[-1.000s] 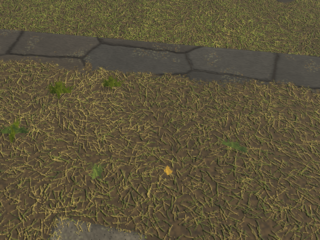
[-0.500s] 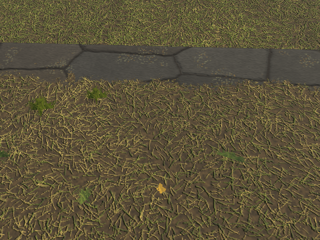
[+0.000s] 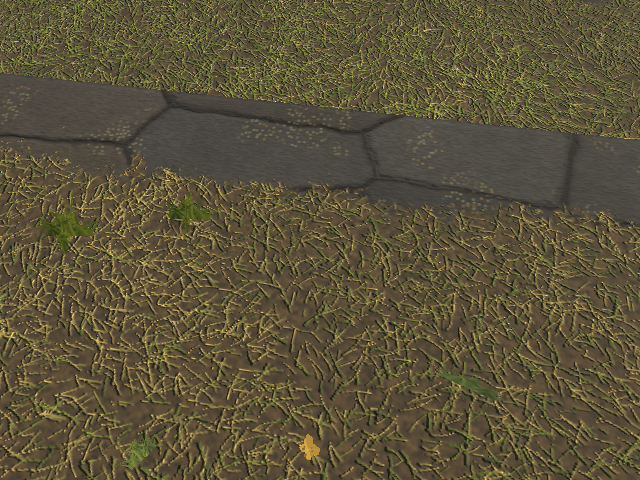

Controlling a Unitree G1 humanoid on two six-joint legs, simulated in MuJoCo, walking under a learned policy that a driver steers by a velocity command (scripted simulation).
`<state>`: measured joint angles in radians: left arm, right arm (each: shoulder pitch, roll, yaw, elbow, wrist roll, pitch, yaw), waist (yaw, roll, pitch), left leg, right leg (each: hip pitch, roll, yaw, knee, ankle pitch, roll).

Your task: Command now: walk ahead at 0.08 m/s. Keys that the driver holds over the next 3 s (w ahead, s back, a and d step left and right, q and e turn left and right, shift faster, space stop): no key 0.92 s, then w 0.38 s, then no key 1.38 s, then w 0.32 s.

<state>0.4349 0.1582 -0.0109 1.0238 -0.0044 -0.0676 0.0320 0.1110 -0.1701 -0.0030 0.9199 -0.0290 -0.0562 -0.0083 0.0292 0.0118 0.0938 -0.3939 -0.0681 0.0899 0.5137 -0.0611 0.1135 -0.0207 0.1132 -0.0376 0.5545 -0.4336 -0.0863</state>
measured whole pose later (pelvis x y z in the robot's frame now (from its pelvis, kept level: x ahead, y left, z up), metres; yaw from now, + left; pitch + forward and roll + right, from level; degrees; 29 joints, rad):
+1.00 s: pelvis +0.07 -0.04 +0.02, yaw +1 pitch -1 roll +0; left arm 0.37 0.11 -0.01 1.14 0.01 -0.02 0.04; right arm 0.32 -0.12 0.01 1.16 -0.01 -0.01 -0.03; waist -0.01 0.00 0.01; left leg -0.24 -0.03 0.03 0.46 -0.22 0.05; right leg -0.10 0.05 -0.02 0.42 -0.30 -0.05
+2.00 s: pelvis +0.34 +0.02 +0.01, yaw +2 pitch -2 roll -1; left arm 0.28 0.14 0.01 1.10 0.00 0.00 0.03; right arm 0.31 -0.11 0.01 1.12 -0.02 0.01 -0.04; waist 0.01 0.00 0.03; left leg -0.19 0.02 0.01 0.52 -0.29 0.01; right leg -0.26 0.05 -0.11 0.44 -0.15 -0.08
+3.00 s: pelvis +0.45 +0.02 +0.01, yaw +1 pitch +0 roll +1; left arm 0.24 0.16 0.04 1.03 0.01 -0.06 -0.02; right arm 0.54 -0.17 -0.04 1.17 -0.02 -0.06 -0.03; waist -0.04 0.05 0.02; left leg 0.04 0.00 0.02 0.36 -0.39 0.02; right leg -0.37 -0.02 -0.09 0.65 -0.33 -0.08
